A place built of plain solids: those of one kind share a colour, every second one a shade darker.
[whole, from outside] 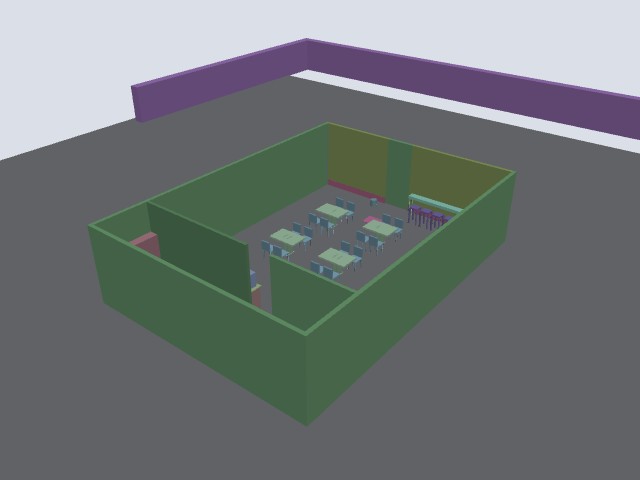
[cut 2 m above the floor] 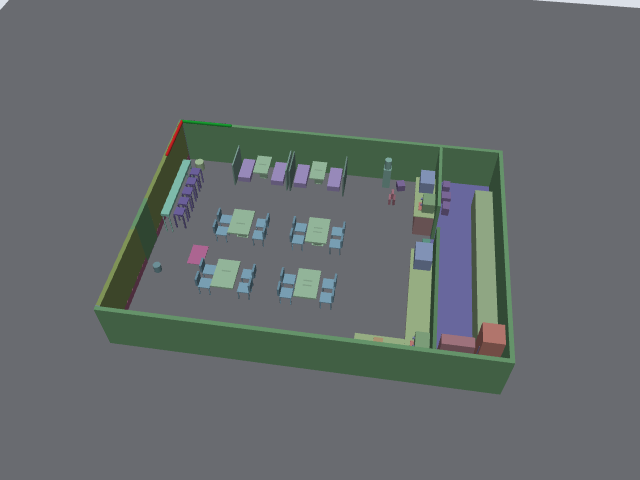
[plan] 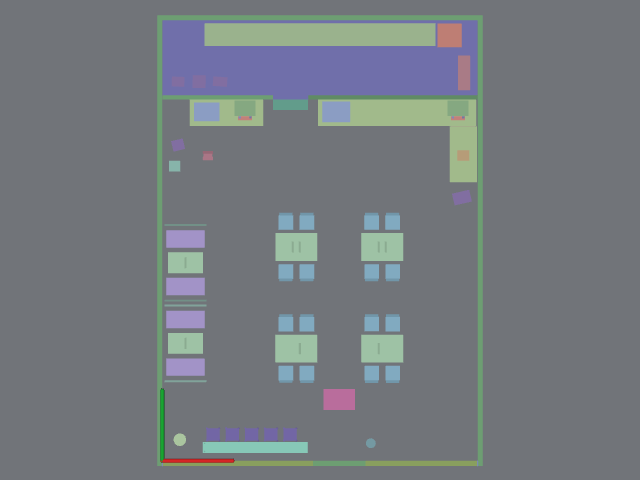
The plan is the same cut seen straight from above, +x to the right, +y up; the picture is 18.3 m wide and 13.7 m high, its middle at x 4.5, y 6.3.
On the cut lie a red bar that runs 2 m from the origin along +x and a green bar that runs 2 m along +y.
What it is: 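A small cafe of the 2010s to 2020s; 9.0 x 12.6 m, ceiling 3.1 m, a street door 0.95 x 2.1 m in the glazed front; tables 0.75 m, chairs 0.45 m, bar tops 1.06 m, a counter 1.0 m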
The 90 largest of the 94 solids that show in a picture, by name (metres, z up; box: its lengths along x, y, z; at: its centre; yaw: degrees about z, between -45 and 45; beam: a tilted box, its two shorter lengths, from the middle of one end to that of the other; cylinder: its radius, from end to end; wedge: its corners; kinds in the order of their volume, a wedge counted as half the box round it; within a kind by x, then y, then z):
{
 "street_hedge_1": {"box": [39.0, 0.6, 2.25], "at": [4.5, -16.3, 1.07]},
 "street_hedge_2": {"box": [0.6, 16.6, 2.25], "at": [23.7, -8.3, 1.07]},
 "wall_1": {"box": [0.15, 12.87, 3.18], "at": [-0.07, 6.29, 1.54]},
 "wall_2": {"box": [3.16, 0.12, 3.18], "at": [1.58, 10.37, 1.54]},
 "wall_3": {"box": [9.3, 0.15, 3.18], "at": [4.5, 12.64, 1.54]},
 "wall_4": {"box": [1.5, 0.15, 3.18], "at": [5.05, -0.07, 1.54]},
 "wall_5": {"box": [4.84, 0.12, 3.18], "at": [6.58, 10.37, 1.54]},
 "wall_6": {"box": [0.15, 12.87, 3.18], "at": [9.07, 6.29, 1.54]},
 "counter_1": {"box": [2.06, 0.7, 1.05], "at": [1.83, 9.96, 0.47]},
 "counter_2": {"box": [4.48, 0.7, 1.05], "at": [6.7, 9.96, 0.47]},
 "zone_back_1": {"box": [9.0, 2.26, 0.22], "at": [4.5, 11.44, 0.06]},
 "back_worktop_1": {"box": [6.6, 0.65, 0.95], "at": [4.5, 12.16, 0.59]},
 "window_wall_1": {"box": [4.45, 0.15, 3.18], "at": [2.23, -0.07, 1.54]},
 "window_wall_2": {"box": [3.35, 0.15, 3.18], "at": [7.33, -0.07, 1.54]},
 "back_fridge_1": {"box": [0.7, 0.68, 1.9], "at": [8.2, 12.14, 1.07]},
 "shelf_1": {"box": [0.35, 1.0, 1.95], "at": [8.62, 11.07, 1.09]},
 "bench_upholstered_1": {"box": [1.1, 0.5, 0.25], "at": [0.66, 2.67, 0.33]},
 "bench_upholstered_2": {"box": [1.1, 0.5, 0.25], "at": [0.66, 4.03, 0.33]},
 "bench_upholstered_3": {"box": [1.1, 0.5, 0.25], "at": [0.66, 4.97, 0.33]},
 "bench_upholstered_4": {"box": [1.1, 0.5, 0.25], "at": [0.66, 6.33, 0.33]},
 "display_1": {"box": [0.73, 0.54, 0.53], "at": [1.27, 9.96, 1.3]},
 "display_2": {"box": [0.8, 0.6, 0.54], "at": [4.96, 9.96, 1.31]},
 "meeting_table_1": {"box": [1.0, 0.6, 0.07], "at": [0.66, 3.35, 0.71]},
 "meeting_table_2": {"box": [1.0, 0.6, 0.07], "at": [0.66, 5.65, 0.71]},
 "meeting_table_3": {"box": [0.06, 0.32, 0.8], "at": [3.73, 6.1, 0.35]},
 "meeting_table_4": {"box": [1.2, 0.8, 0.07], "at": [3.83, 3.2, 0.71]},
 "meeting_table_5": {"box": [1.2, 0.8, 0.07], "at": [3.83, 6.1, 0.71]},
 "meeting_table_6": {"box": [0.06, 0.32, 0.8], "at": [6.17, 3.2, 0.35]},
 "meeting_table_7": {"box": [0.06, 0.32, 0.8], "at": [6.17, 6.1, 0.35]},
 "meeting_table_8": {"box": [1.2, 0.8, 0.07], "at": [6.28, 3.2, 0.71]},
 "meeting_table_9": {"box": [1.2, 0.8, 0.07], "at": [6.28, 6.1, 0.71]},
 "booth_back_1": {"box": [1.2, 0.06, 1.15], "at": [0.66, 2.27, 0.53]},
 "booth_back_2": {"box": [1.2, 0.06, 1.15], "at": [0.66, 4.43, 0.53]},
 "booth_back_3": {"box": [1.2, 0.06, 1.15], "at": [0.66, 4.57, 0.53]},
 "booth_back_4": {"box": [1.2, 0.06, 1.15], "at": [0.66, 6.73, 0.53]},
 "side_chair_1": {"box": [0.38, 0.08, 0.38], "at": [3.52, 2.26, 0.65]},
 "side_chair_2": {"box": [0.42, 0.42, 0.04], "at": [3.52, 2.5, 0.43]},
 "side_chair_3": {"box": [0.42, 0.42, 0.04], "at": [3.52, 3.9, 0.43]},
 "side_chair_4": {"box": [0.38, 0.08, 0.38], "at": [3.52, 4.14, 0.65]},
 "side_chair_5": {"box": [0.38, 0.08, 0.38], "at": [3.52, 5.16, 0.65]},
 "side_chair_6": {"box": [0.42, 0.42, 0.04], "at": [3.52, 5.4, 0.43]},
 "side_chair_7": {"box": [0.42, 0.42, 0.04], "at": [3.52, 6.8, 0.43]},
 "side_chair_8": {"box": [0.38, 0.08, 0.38], "at": [3.52, 7.04, 0.65]},
 "side_chair_9": {"box": [0.38, 0.08, 0.38], "at": [4.12, 2.26, 0.65]},
 "side_chair_10": {"box": [0.42, 0.42, 0.04], "at": [4.12, 2.5, 0.43]},
 "side_chair_11": {"box": [0.42, 0.42, 0.04], "at": [4.12, 3.9, 0.43]},
 "side_chair_12": {"box": [0.38, 0.08, 0.38], "at": [4.12, 4.14, 0.65]},
 "side_chair_13": {"box": [0.38, 0.08, 0.38], "at": [4.12, 5.16, 0.65]},
 "side_chair_14": {"box": [0.42, 0.42, 0.04], "at": [4.12, 5.4, 0.43]},
 "side_chair_15": {"box": [0.42, 0.42, 0.04], "at": [4.12, 6.8, 0.43]},
 "side_chair_16": {"box": [0.38, 0.08, 0.38], "at": [4.12, 7.04, 0.65]},
 "side_chair_17": {"box": [0.38, 0.08, 0.38], "at": [5.97, 2.26, 0.65]},
 "side_chair_18": {"box": [0.42, 0.42, 0.04], "at": [5.97, 2.5, 0.43]},
 "side_chair_19": {"box": [0.42, 0.42, 0.04], "at": [5.97, 3.9, 0.43]},
 "side_chair_20": {"box": [0.38, 0.08, 0.38], "at": [5.97, 4.14, 0.65]},
 "side_chair_21": {"box": [0.38, 0.08, 0.38], "at": [5.97, 5.16, 0.65]},
 "side_chair_22": {"box": [0.42, 0.42, 0.04], "at": [5.97, 5.4, 0.43]},
 "side_chair_23": {"box": [0.38, 0.08, 0.38], "at": [5.97, 7.04, 0.65]},
 "side_chair_24": {"box": [0.38, 0.08, 0.38], "at": [6.58, 2.26, 0.65]},
 "side_chair_25": {"box": [0.42, 0.42, 0.04], "at": [6.58, 2.5, 0.43]},
 "side_chair_26": {"box": [0.42, 0.42, 0.04], "at": [6.58, 3.9, 0.43]},
 "side_chair_27": {"box": [0.38, 0.08, 0.38], "at": [6.58, 4.14, 0.65]},
 "side_chair_28": {"box": [0.38, 0.08, 0.38], "at": [6.58, 5.16, 0.65]},
 "side_chair_29": {"box": [0.42, 0.42, 0.04], "at": [6.58, 5.4, 0.43]},
 "side_chair_30": {"box": [0.38, 0.08, 0.38], "at": [6.58, 7.04, 0.65]},
 "counter_top_1": {"box": [2.1, 0.78, 0.04], "at": [1.83, 9.94, 1.02]},
 "counter_top_2": {"box": [4.52, 0.78, 0.04], "at": [6.7, 9.94, 1.02]},
 "counter_top_3": {"box": [0.78, 1.6, 0.04], "at": [8.59, 8.75, 1.02]},
 "box_cardboard_1": {"box": [0.34, 0.31, 0.34], "at": [0.45, 9.01, 0.12], "yaw": 13.5},
 "box_cardboard_2": {"box": [0.36, 0.28, 0.39], "at": [0.45, 10.82, 0.31], "yaw": -2.1},
 "box_cardboard_3": {"box": [0.38, 0.37, 0.37], "at": [1.05, 10.82, 0.3], "yaw": -0.3},
 "box_cardboard_4": {"box": [0.41, 0.28, 0.42], "at": [1.65, 10.82, 0.33], "yaw": -4.1},
 "box_cardboard_5": {"box": [0.51, 0.35, 0.42], "at": [8.55, 7.51, 0.16], "yaw": 12.9},
 "coffee_machine_1": {"box": [0.6, 0.45, 0.45], "at": [2.36, 10.06, 1.26]},
 "coffee_machine_2": {"box": [0.6, 0.45, 0.45], "at": [8.44, 10.06, 1.26]},
 "stallriser_1": {"box": [4.45, 0.05, 0.35], "at": [2.23, -0.02, 0.12]},
 "stallriser_2": {"box": [3.35, 0.05, 0.35], "at": [7.33, -0.02, 0.12]},
 "water_cooler_1": {"box": [0.33, 0.31, 1.03], "at": [0.35, 8.41, 0.47]},
 "water_cooler_2": {"cylinder": 0.14, "from": [0.35, 8.41, 0.98], "to": [0.35, 8.41, 1.4]},
 "console_table_1": {"box": [3.0, 0.32, 0.13], "at": [2.65, 0.38, 0.99]},
 "back_step_1": {"box": [1.0, 0.3, 0.22], "at": [3.66, 10.16, 0.06]},
 "bar_stool_1": {"box": [0.38, 0.36, 0.06], "at": [1.45, 0.75, 0.73]},
 "bar_stool_2": {"box": [0.38, 0.36, 0.06], "at": [2.0, 0.75, 0.73]},
 "bar_stool_3": {"box": [0.38, 0.36, 0.06], "at": [2.55, 0.75, 0.73]},
 "bar_stool_4": {"box": [0.38, 0.36, 0.06], "at": [3.1, 0.75, 0.73]},
 "bar_stool_5": {"box": [0.38, 0.36, 0.06], "at": [3.65, 0.75, 0.73]},
 "plant_pot_1": {"cylinder": 0.18, "from": [0.5, 0.6, 0.0], "to": [0.5, 0.6, 0.38]},
 "door_mat_1": {"box": [0.9, 0.6, 0.07], "at": [5.05, 1.75, -0.02]},
 "till_1": {"box": [0.35, 0.3, 0.25], "at": [8.59, 8.71, 1.17]},
 "bin_waste_1": {"cylinder": 0.14, "from": [5.95, 0.5, 0.0], "to": [5.95, 0.5, 0.31]}
}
